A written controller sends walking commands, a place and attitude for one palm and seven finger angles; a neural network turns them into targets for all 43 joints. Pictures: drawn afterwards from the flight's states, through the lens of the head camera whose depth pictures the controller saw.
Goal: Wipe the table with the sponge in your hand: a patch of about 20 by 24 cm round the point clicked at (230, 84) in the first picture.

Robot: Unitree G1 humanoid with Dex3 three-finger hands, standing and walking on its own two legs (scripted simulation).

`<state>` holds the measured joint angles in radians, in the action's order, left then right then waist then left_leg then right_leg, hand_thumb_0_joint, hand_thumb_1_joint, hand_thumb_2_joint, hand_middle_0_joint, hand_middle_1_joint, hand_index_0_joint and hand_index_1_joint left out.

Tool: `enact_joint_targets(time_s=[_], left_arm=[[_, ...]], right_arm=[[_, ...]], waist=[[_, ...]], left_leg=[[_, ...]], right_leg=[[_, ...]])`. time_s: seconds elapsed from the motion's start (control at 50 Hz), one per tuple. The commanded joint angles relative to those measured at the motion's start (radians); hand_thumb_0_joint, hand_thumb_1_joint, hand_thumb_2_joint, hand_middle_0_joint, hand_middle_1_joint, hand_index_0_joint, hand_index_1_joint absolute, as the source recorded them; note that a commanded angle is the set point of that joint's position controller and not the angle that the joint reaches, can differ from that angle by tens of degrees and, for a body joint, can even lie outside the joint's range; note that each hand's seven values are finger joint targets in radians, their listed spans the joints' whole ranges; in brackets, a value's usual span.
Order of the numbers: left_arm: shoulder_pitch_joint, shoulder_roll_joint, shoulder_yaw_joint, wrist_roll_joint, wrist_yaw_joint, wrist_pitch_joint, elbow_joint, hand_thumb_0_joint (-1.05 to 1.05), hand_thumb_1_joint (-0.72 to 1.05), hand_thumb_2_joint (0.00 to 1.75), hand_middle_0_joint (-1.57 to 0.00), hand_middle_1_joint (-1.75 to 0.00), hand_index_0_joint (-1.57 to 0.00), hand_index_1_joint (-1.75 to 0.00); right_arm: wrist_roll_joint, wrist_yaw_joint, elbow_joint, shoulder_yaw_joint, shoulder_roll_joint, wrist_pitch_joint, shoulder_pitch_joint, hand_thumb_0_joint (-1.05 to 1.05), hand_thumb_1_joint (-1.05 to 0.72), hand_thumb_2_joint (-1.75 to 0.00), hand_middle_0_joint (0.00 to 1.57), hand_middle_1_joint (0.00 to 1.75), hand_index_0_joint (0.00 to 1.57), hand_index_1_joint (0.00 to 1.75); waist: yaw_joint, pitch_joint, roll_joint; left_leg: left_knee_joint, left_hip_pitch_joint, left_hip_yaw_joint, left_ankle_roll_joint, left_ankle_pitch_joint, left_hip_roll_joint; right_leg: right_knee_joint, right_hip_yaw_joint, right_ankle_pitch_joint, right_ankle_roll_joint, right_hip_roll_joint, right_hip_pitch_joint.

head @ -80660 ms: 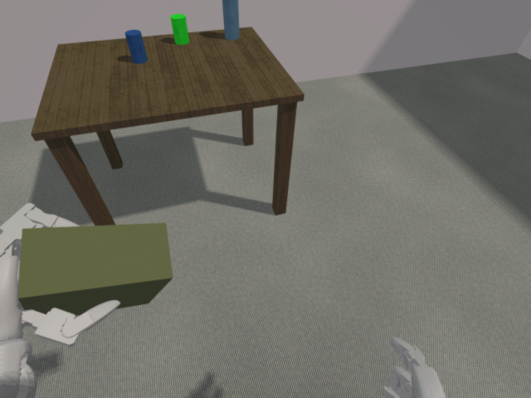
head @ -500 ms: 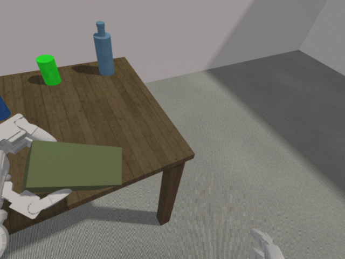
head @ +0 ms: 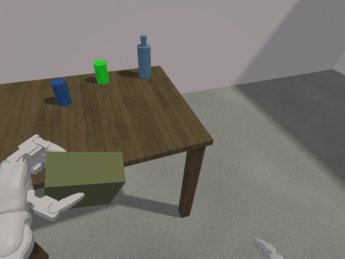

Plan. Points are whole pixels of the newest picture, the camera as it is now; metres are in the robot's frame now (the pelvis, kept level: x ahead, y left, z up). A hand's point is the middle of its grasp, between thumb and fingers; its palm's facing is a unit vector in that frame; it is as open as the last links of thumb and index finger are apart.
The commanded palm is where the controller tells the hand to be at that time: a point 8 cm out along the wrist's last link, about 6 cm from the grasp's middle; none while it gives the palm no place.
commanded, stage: stop stepping back and stand still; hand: left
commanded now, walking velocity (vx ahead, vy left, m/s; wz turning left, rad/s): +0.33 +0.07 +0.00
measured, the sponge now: (94, 180) +0.24 +0.19 +0.10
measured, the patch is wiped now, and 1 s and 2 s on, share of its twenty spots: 1.00 1.00 1.00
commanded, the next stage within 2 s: stand and wait in 0.68 s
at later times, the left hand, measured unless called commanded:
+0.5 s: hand (13, 218) +0.14 +0.27 +0.14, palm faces +0.41 -0.85 -0.33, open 10.4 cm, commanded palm +0.08 +0.32 +0.18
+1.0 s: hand (23, 222) +0.13 +0.26 +0.14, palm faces +0.40 -0.85 -0.33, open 10.4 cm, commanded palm +0.08 +0.31 +0.18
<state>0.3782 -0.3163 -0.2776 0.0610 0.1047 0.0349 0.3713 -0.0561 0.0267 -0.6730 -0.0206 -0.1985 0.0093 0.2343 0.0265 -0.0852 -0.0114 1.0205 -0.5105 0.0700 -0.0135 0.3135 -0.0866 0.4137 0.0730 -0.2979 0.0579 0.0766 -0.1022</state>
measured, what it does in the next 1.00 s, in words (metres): steps on the spot: left foot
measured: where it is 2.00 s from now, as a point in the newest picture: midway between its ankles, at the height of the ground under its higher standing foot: outside the picture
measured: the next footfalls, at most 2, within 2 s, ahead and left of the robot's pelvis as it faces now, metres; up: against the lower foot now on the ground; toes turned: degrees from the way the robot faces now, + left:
left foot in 0.18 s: -0.03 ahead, +0.13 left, +0.00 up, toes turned +4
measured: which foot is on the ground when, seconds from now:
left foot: up 0.00-0.16, down 0.18-1.00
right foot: down 0.00-1.00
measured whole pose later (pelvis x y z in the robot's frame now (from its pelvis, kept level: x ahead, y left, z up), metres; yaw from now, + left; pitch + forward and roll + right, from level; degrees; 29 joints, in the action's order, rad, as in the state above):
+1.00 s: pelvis -0.06 +0.02 +0.00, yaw +4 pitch -1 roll -2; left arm 0.50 -0.31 -0.27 0.06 0.13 0.07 0.46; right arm -0.02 0.06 -0.64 -0.01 -0.23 0.04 0.21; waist -0.02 -0.02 -0.03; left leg 0.57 -0.26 0.01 -0.01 0.30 0.03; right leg 0.51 0.07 -0.26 0.02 0.02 -0.24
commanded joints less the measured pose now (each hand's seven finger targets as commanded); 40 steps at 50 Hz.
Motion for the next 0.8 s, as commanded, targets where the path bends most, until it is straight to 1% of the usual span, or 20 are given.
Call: enact_joint_targets(time_s=[0.0, 0.04, 0.12, 0.14, 0.16, 0.18, 0.22, 0.24, 0.34, 0.38, 0.42, 0.48, 0.52, 0.54, 0.56, 0.58, 0.6, 0.64, 0.72, 0.78], left_arm=[[-0.165, -0.247, -0.094, -0.015, 0.002, 0.13, 0.315, 0.0, 0.1, 1.3, -1.2, -1.6, -1.2, -1.6], [-0.093, -0.265, -0.134, -0.023, 0.016, 0.137, 0.353, 0.0, 0.1, 1.3, -1.2, -1.6, -1.2, -1.6], [0.127, -0.32, -0.247, -0.007, 0.056, 0.132, 0.422, 0.0, 0.1, 1.3, -1.2, -1.6, -1.2, -1.6], [0.138, -0.283, -0.229, 0.007, 0.06, 0.134, 0.457, 0.0, 0.1, 1.3, -1.2, -1.6, -1.2, -1.6], [0.137, -0.289, -0.237, 0.018, 0.066, 0.132, 0.472, 0.0, 0.1, 1.3, -1.2, -1.6, -1.2, -1.6], [0.13, -0.282, -0.229, 0.019, 0.06, 0.133, 0.477, 0.0, 0.1, 1.3, -1.2, -1.6, -1.2, -1.6], [0.131, -0.282, -0.238, 0.009, 0.054, 0.113, 0.43, 0.0, 0.1, 1.3, -1.2, -1.6, -1.2, -1.6], [0.08, -0.27, -0.212, 0.007, 0.049, 0.113, 0.447, 0.0, 0.1, 1.3, -1.2, -1.6, -1.2, -1.6], [-0.001, -0.194, -0.125, 0.008, 0.014, 0.088, 0.253, 0.0, 0.1, 1.3, -1.2, -1.6, -1.2, -1.6], [-0.034, -0.202, -0.119, -0.003, 0.01, 0.084, 0.227, 0.0, 0.1, 1.3, -1.2, -1.6, -1.2, -1.6], [-0.08, -0.21, -0.122, -0.009, 0.01, 0.091, 0.256, 0.0, 0.1, 1.3, -1.2, -1.6, -1.2, -1.6], [-0.135, -0.261, -0.151, -0.004, 0.023, 0.12, 0.354, 0.0, 0.1, 1.3, -1.2, -1.6, -1.2, -1.6], [-0.093, -0.294, -0.181, -0.005, 0.044, 0.117, 0.442, 0.0, 0.1, 1.3, -1.2, -1.6, -1.2, -1.6], [-0.04, -0.271, -0.171, -0.002, 0.049, 0.118, 0.449, 0.0, 0.1, 1.3, -1.2, -1.6, -1.2, -1.6], [-0.019, -0.268, -0.172, -0.001, 0.059, 0.122, 0.476, 0.0, 0.1, 1.3, -1.2, -1.6, -1.2, -1.6], [-0.006, -0.264, -0.179, -0.006, 0.069, 0.121, 0.483, 0.0, 0.1, 1.3, -1.2, -1.6, -1.2, -1.6], [-0.029, -0.273, -0.189, -0.022, 0.072, 0.116, 0.494, 0.0, 0.1, 1.3, -1.2, -1.6, -1.2, -1.6], [-0.032, -0.286, -0.2, -0.021, 0.064, 0.114, 0.463, 0.0, 0.1, 1.3, -1.2, -1.6, -1.2, -1.6], [0.02, -0.206, -0.151, 0.0, 0.056, 0.093, 0.265, 0.0, 0.1, 1.3, -1.2, -1.6, -1.2, -1.6], [-0.005, -0.165, -0.104, 0.0, 0.033, 0.093, 0.212, 0.0, 0.1, 1.3, -1.2, -1.6, -1.2, -1.6]], right_arm=[[0.007, 0.009, 0.207, 0.055, -0.133, 0.02, -0.138, 0.0, -0.9, -0.9, 0.2, 0.3, 0.2, 0.3], [0.013, 0.01, 0.206, 0.045, -0.108, 0.014, -0.133, 0.0, -0.9, -0.9, 0.2, 0.3, 0.2, 0.3], [0.027, 0.035, 0.248, 0.057, -0.116, 0.026, -0.104, 0.0, -0.9, -0.9, 0.2, 0.3, 0.2, 0.3], [0.028, 0.042, 0.267, 0.056, -0.114, 0.026, -0.106, 0.0, -0.9, -0.9, 0.2, 0.3, 0.2, 0.3], [0.029, 0.046, 0.283, 0.07, -0.142, 0.03, -0.116, 0.0, -0.9, -0.9, 0.2, 0.3, 0.2, 0.3], [0.019, 0.041, 0.28, 0.074, -0.143, 0.032, -0.109, 0.0, -0.9, -0.9, 0.2, 0.3, 0.2, 0.3], [0.015, 0.039, 0.249, 0.072, -0.132, 0.056, -0.077, 0.0, -0.9, -0.9, 0.2, 0.3, 0.2, 0.3], [0.021, 0.037, 0.243, 0.068, -0.14, 0.066, -0.081, 0.0, -0.9, -0.9, 0.2, 0.3, 0.2, 0.3], [0.015, 0.023, 0.223, 0.051, -0.153, 0.084, -0.125, 0.0, -0.9, -0.9, 0.2, 0.3, 0.2, 0.3], [0.021, 0.024, 0.218, 0.051, -0.142, 0.08, -0.142, 0.0, -0.9, -0.9, 0.2, 0.3, 0.2, 0.3], [0.012, 0.028, 0.224, 0.08, -0.148, 0.079, -0.125, 0.0, -0.9, -0.9, 0.2, 0.3, 0.2, 0.3], [0.03, 0.021, 0.193, 0.043, -0.11, 0.07, -0.143, 0.0, -0.9, -0.9, 0.2, 0.3, 0.2, 0.3], [0.04, 0.036, 0.202, 0.032, -0.103, 0.063, -0.148, 0.0, -0.9, -0.9, 0.2, 0.3, 0.2, 0.3], [0.047, 0.044, 0.194, 0.016, -0.092, 0.062, -0.14, 0.0, -0.9, -0.9, 0.2, 0.3, 0.2, 0.3], [0.056, 0.05, 0.214, 0.02, -0.116, 0.066, -0.148, 0.0, -0.9, -0.9, 0.2, 0.3, 0.2, 0.3], [0.053, 0.048, 0.221, 0.024, -0.125, 0.081, -0.144, 0.0, -0.9, -0.9, 0.2, 0.3, 0.2, 0.3], [0.044, 0.043, 0.238, 0.039, -0.102, 0.099, -0.144, 0.0, -0.9, -0.9, 0.2, 0.3, 0.2, 0.3], [0.045, 0.029, 0.199, 0.037, -0.096, 0.112, -0.132, 0.0, -0.9, -0.9, 0.2, 0.3, 0.2, 0.3], [0.037, 0.035, 0.178, 0.027, -0.117, 0.125, -0.117, 0.0, -0.9, -0.9, 0.2, 0.3, 0.2, 0.3], [0.029, 0.038, 0.193, 0.04, -0.141, 0.115, -0.12, 0.0, -0.9, -0.9, 0.2, 0.3, 0.2, 0.3]], waist=[[-0.069, 0.121, -0.03], [-0.046, 0.1, -0.113], [-0.033, -0.1, -0.073], [-0.04, -0.138, -0.129], [-0.04, -0.127, -0.24], [-0.05, -0.122, -0.27], [-0.074, -0.09, -0.198], [-0.076, -0.046, -0.189], [-0.036, 0.037, -0.088], [-0.028, 0.067, 0.082], [-0.047, 0.061, 0.313], [-0.066, 0.023, 0.098], [-0.066, 0.004, 0.0], [-0.066, -0.005, -0.092], [-0.06, 0.019, -0.258], [-0.055, 0.046, -0.434], [-0.045, 0.069, -0.379], [-0.055, 0.074, -0.273], [-0.04, 0.079, -0.123], [-0.038, 0.032, -0.007]], left_leg=[[0.129, -0.001, 0.032, -0.018, 0.051, 0.131], [-0.083, 0.036, -0.018, -0.029, 0.097, 0.148], [-0.612, 0.259, -0.111, -0.034, -0.045, 0.101], [-0.694, 0.342, -0.072, -0.048, -0.157, 0.132], [-0.671, 0.475, 0.101, -0.106, -0.377, 0.26], [-0.6, 0.603, 0.22, -0.149, -0.575, 0.346], [-0.547, 0.686, 0.217, -0.185, -0.718, 0.36], [-0.566, 0.612, 0.276, -0.193, -0.656, 0.375], [-0.501, 0.169, 0.059, -0.106, -0.227, 0.285], [-0.331, -0.024, -0.017, -0.073, 0.146, 0.191], [0.025, 0.036, -0.073, -0.033, 0.233, 0.08], [-0.052, 0.209, -0.022, -0.033, 0.169, 0.153], [-0.331, 0.367, -0.026, -0.046, 0.144, 0.163], [-0.479, 0.386, -0.062, -0.045, 0.143, 0.128], [-0.662, 0.33, 0.092, -0.075, 0.296, 0.189], [-0.862, 0.228, 0.364, -0.153, 0.509, 0.367], [-0.891, 0.12, 0.36, -0.2, 0.417, 0.405], [-0.82, 0.174, 0.308, -0.192, 0.235, 0.367], [-0.694, 0.223, 0.125, -0.117, -0.052, 0.294], [-0.483, 0.184, 0.027, -0.063, -0.095, 0.216]], right_leg=[[-0.202, -0.26, 0.251, 0.133, -0.395, -0.274], [-0.161, -0.234, 0.306, 0.125, -0.385, -0.215], [0.108, -0.143, 0.373, 0.056, -0.264, -0.008], [0.25, -0.072, 0.359, 0.012, -0.185, -0.016], [0.372, -0.016, 0.205, -0.039, -0.096, -0.204], [0.43, -0.007, -0.126, -0.055, -0.052, -0.423], [0.419, -0.011, -0.246, -0.056, -0.042, -0.555], [0.394, -0.04, -0.245, -0.059, -0.074, -0.558], [0.106, 0.022, 0.083, -0.055, -0.041, -0.071], [0.017, -0.09, 0.052, -0.014, -0.113, 0.048], [-0.226, -0.474, -0.236, 0.086, -0.334, -0.17], [-0.193, -0.403, -0.263, 0.12, -0.364, -0.383], [-0.073, -0.247, -0.297, 0.079, -0.315, -0.476], [0.039, -0.149, -0.33, 0.044, -0.222, -0.462], [0.211, -0.085, -0.343, 0.01, -0.117, -0.453], [0.499, -0.006, -0.247, -0.038, -0.02, -0.433], [0.676, -0.072, -0.171, -0.045, -0.045, -0.397], [0.7, -0.104, -0.138, -0.056, -0.091, -0.451], [0.209, -0.025, -0.145, -0.065, -0.074, -0.247], [-0.101, -0.019, 0.166, -0.058, -0.08, -0.009]])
